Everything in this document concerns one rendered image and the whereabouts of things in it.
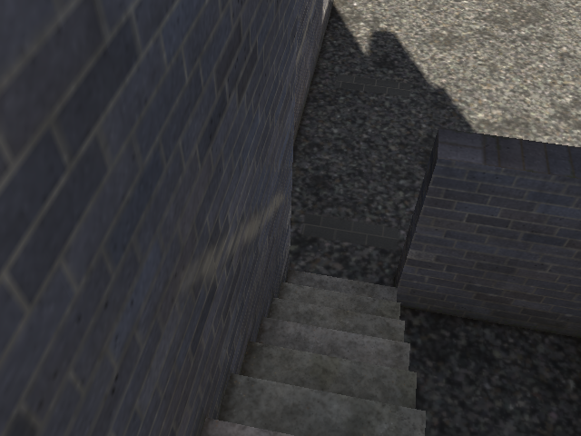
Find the stairs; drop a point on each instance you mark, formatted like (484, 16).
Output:
(329, 361)

